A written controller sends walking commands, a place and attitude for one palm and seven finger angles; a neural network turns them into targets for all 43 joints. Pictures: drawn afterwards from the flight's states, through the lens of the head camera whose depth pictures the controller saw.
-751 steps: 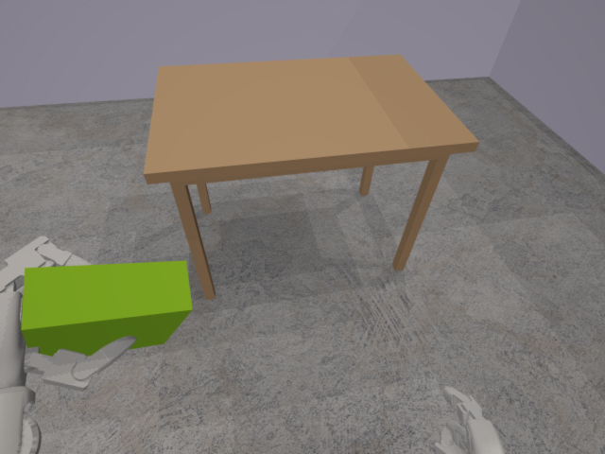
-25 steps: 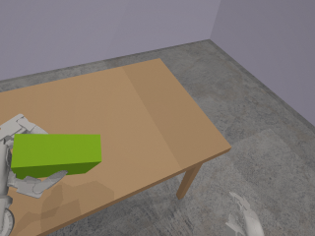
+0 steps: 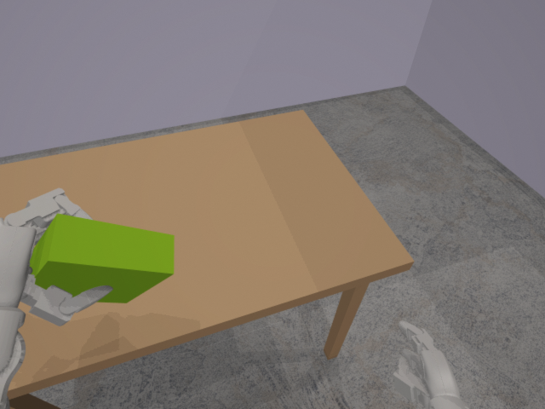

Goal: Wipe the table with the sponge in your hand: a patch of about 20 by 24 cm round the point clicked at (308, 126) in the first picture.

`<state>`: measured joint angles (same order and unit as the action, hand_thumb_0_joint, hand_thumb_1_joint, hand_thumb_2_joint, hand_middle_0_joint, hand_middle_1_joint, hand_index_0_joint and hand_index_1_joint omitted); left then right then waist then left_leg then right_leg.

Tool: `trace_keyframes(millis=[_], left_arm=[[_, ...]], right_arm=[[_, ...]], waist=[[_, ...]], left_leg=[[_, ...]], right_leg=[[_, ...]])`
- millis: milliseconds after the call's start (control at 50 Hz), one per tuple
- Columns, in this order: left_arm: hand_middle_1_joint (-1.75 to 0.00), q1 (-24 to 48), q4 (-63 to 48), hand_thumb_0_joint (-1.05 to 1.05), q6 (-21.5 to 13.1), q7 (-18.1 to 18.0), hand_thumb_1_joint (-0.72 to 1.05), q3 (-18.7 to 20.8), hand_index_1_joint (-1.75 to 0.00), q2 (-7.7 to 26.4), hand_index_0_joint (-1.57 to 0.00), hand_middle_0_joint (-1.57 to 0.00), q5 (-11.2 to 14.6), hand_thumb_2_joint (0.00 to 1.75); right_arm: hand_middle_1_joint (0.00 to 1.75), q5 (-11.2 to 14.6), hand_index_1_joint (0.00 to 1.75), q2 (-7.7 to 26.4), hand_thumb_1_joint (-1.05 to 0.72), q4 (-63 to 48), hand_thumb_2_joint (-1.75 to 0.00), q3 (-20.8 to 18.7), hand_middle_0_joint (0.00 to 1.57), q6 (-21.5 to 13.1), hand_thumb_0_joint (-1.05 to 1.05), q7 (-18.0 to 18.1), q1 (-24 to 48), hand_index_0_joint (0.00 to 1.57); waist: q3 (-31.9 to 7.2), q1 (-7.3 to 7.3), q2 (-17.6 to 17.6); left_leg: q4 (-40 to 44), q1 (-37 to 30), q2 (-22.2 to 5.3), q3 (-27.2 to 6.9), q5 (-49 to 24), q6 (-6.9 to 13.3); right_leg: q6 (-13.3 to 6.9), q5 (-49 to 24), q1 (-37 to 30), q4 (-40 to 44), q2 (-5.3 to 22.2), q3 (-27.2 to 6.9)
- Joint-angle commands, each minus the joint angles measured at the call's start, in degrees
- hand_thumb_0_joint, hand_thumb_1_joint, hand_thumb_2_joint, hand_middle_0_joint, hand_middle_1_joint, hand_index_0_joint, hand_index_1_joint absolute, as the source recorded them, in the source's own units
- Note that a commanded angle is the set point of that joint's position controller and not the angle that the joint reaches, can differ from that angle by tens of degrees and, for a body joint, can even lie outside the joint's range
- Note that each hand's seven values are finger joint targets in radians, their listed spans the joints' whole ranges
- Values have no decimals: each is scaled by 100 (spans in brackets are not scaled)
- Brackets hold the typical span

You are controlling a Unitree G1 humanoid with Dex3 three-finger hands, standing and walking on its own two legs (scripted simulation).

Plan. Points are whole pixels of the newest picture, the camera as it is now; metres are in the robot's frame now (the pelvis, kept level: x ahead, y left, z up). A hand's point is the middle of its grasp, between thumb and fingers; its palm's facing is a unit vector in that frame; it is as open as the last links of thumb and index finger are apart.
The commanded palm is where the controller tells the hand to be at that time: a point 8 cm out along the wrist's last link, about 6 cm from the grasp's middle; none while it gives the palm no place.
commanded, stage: turn the palm down, sponge in hand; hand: left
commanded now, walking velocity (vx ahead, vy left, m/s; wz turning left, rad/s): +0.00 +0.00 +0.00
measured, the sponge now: (116, 268) +0.24 +0.24 +0.12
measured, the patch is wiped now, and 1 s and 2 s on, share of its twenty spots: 0.00 0.00 0.00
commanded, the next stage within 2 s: move the sponge above the wiping area in 1.78 s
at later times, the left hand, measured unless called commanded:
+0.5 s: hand (85, 262) +0.23 +0.27 +0.14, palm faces +0.23 -0.45 -0.86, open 9.5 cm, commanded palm +0.20 +0.28 +0.18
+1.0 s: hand (76, 267) +0.24 +0.29 +0.11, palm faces +0.10 -0.26 -0.96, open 9.5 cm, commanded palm +0.21 +0.29 +0.17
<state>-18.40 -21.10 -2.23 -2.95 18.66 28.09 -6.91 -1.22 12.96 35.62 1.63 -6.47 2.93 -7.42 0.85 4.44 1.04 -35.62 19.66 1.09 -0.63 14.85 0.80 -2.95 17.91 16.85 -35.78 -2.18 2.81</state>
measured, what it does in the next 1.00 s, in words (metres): stands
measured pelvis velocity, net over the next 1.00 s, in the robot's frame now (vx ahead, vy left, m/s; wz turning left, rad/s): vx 0.01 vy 0.01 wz -0.03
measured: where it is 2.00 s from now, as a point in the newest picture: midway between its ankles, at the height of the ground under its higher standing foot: outside the picture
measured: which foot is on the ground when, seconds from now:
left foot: down 0.00-1.00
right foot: down 0.00-1.00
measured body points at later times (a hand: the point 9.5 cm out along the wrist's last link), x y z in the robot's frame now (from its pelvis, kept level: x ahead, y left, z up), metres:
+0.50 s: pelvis +0.02 -0.02 +0.00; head +0.02 -0.05 +0.45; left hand +0.21 +0.29 +0.18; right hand +0.20 -0.27 -0.10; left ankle +0.05 +0.11 -0.72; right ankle +0.01 -0.09 -0.73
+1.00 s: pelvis +0.01 +0.01 +0.01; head +0.00 -0.02 +0.46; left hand +0.23 +0.30 +0.16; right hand +0.25 -0.19 -0.07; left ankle +0.05 +0.11 -0.73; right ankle +0.01 -0.08 -0.73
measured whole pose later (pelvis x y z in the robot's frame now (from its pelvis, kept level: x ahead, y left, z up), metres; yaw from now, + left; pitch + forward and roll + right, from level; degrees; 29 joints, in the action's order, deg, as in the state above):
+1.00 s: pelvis +0.01 +0.01 +0.01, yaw -2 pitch -2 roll +0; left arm -14.1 -15.1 16.4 -1.8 2.8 29.7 -39.1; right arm 1.9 13.4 36.0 2.9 0.3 6.6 -3.2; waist -0.1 6.6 5.3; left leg -29.5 14.1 1.2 1.1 13.3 1.9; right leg -2.0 15.3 11.5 -28.9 -2.1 0.7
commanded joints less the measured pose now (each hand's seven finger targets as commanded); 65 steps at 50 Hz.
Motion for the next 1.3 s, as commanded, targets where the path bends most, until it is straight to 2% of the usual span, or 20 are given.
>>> trace_keyframes(millis=[0,80,140,220,260,280,360,380,460,480,560,580,660,680,760,780,980,1200,1260,1280], left_arm=[[-160,1506,-584,0,10,-122,10,816,-160,1523,-120,-120,-207,130],[-160,1657,-467,0,364,300,10,410,-160,1533,-120,-120,-380,130],[-160,1438,-491,0,173,391,10,791,-160,1914,-120,-120,-491,130],[-160,1244,-506,0,-109,188,10,1066,-160,1980,-120,-120,-599,130],[-160,915,-667,0,-106,-10,10,1367,-160,2258,-120,-120,-752,130],[-160,826,-706,0,-56,-82,10,1071,-160,1928,-120,-120,-811,130],[-160,354,-662,0,277,-245,10,1092,-160,2035,-120,-120,-1071,130],[-160,391,-773,0,331,-241,10,825,-160,1780,-120,-120,-1120,130],[-160,471,-992,0,524,-231,10,757,-160,1965,-120,-120,-1420,130],[-160,479,-1053,0,516,-248,10,553,-160,1777,-120,-120,-1512,130],[-160,522,-1133,0,614,-389,10,644,-160,2017,-120,-120,-1864,130],[-160,551,-1093,0,678,-416,10,359,-160,1731,-120,-120,-1947,130],[-160,725,-861,0,1034,-496,10,404,-160,1952,-120,-120,-2314,130],[-160,791,-831,0,1150,-460,10,56,-160,1628,-120,-120,-2354,130],[-160,1177,-760,0,1508,-331,10,-82,-160,1796,-120,-120,-2734,130],[-160,1190,-751,0,1561,-282,10,-402,-160,1476,-120,-120,-2784,130],[-160,1819,-614,0,1764,-156,10,-714,-160,1453,-120,-120,-3693,130],[-160,2127,-218,0,2202,-98,10,-1244,-160,1183,-120,-120,-4323,130],[-160,2248,-132,0,2321,-70,10,-1074,-160,1432,-120,-120,-4551,130],[-160,2314,-133,0,2353,-34,10,-1348,-160,1187,-120,-120,-4593,130]], right_arm=[[30,94,30,749,-90,-802,-90,-246,20,-190,0,175,615,20],[30,181,30,716,-90,-938,-90,-169,20,-144,0,328,793,20],[30,142,30,746,-90,-918,-90,-259,20,-123,0,385,805,20],[30,129,30,693,-90,-910,-90,-325,20,-143,0,338,742,20],[30,146,30,695,-90,-942,-90,-366,20,-125,0,273,739,20],[30,152,30,643,-90,-1001,-90,-336,20,-97,0,249,725,20],[30,229,30,748,-90,-1043,-90,-377,20,8,0,254,633,20],[30,234,30,721,-90,-1100,-90,-354,20,19,0,264,601,20],[30,278,30,755,-90,-1129,-90,-355,20,52,0,367,669,20],[30,270,30,735,-90,-1141,-90,-353,20,52,0,371,613,20],[30,280,30,734,-90,-1106,-90,-344,20,64,0,407,721,20],[30,282,30,696,-90,-1117,-90,-331,20,85,0,401,710,20],[30,321,30,715,-90,-1052,-90,-281,20,171,0,413,913,20],[30,326,30,681,-90,-1110,-90,-250,20,204,0,417,941,20],[30,353,30,706,-90,-1057,-90,-164,20,301,0,429,1237,20],[30,350,30,665,-90,-1089,-90,-152,20,311,0,427,1241,20],[30,279,30,659,-90,-888,-90,-71,20,417,0,357,1618,20],[30,286,30,636,-90,-716,-90,-60,20,531,0,199,1826,20],[30,262,30,677,-90,-665,-90,-47,20,575,0,155,1994,20],[30,264,30,652,-90,-707,-90,-34,20,575,0,137,1973,20]], waist=[[-779,-252,600],[-529,-213,295],[-652,-40,-68],[-820,50,-72],[-1074,194,245],[-1099,150,227],[-1098,169,129],[-1168,119,83],[-1093,67,54],[-1179,39,140],[-1104,87,252],[-1128,45,349],[-961,137,463],[-1012,107,394],[-880,148,473],[-908,108,508],[-1099,228,543],[-1089,258,466],[-1052,341,553],[-1114,319,559]], left_leg=[[502,-560,-28,38,175,76],[412,-490,-8,90,138,107],[184,-339,-31,43,-148,86],[-52,-221,-23,24,-384,46],[-112,-240,11,34,-587,29],[-110,-194,7,47,-641,38],[-84,-237,-7,81,-890,76],[-26,-269,-25,103,-957,100],[-2,-447,-15,113,-1074,149],[20,-514,-20,122,-1130,161],[114,-624,-29,33,-1038,146],[172,-637,-43,55,-1023,144],[419,-672,-61,-56,-811,108],[493,-673,-83,-35,-776,111],[746,-824,-75,-174,-666,94],[800,-889,-98,-138,-675,107],[1209,-1256,-128,-374,-899,92],[1501,-1402,-133,-597,-1089,72],[1511,-1428,-88,-619,-1135,97],[1513,-1428,-81,-593,-1187,106]], right_leg=[[168,41,374,950,189,-302],[198,461,319,1257,325,-626],[217,477,96,1304,432,-953],[233,141,-14,1219,520,-1196],[178,-301,-154,1060,523,-1317],[193,-506,-188,968,548,-1213],[186,-1249,-175,786,462,-1179],[214,-1435,-208,700,448,-970],[219,-1608,-47,717,345,-922],[223,-1664,-67,688,334,-790],[158,-1316,74,773,259,-852],[160,-1249,60,778,266,-714],[84,-795,100,921,195,-756],[106,-768,8,928,211,-600],[25,-513,-35,1117,145,-717],[33,-559,-118,1115,148,-582],[-76,-782,-502,1297,72,-611],[-146,-888,-809,1452,77,-724],[-210,-919,-878,1516,33,-940],[-189,-988,-918,1479,64,-778]])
